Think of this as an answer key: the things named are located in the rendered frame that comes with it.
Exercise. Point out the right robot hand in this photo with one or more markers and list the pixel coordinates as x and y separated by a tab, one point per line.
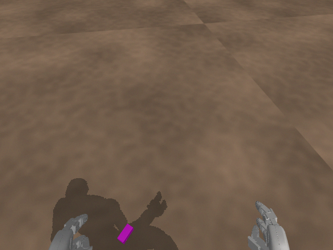
274	235

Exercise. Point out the left robot hand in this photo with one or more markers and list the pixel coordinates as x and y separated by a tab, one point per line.
63	239

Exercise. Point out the small box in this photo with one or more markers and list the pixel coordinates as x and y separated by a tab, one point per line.
126	232

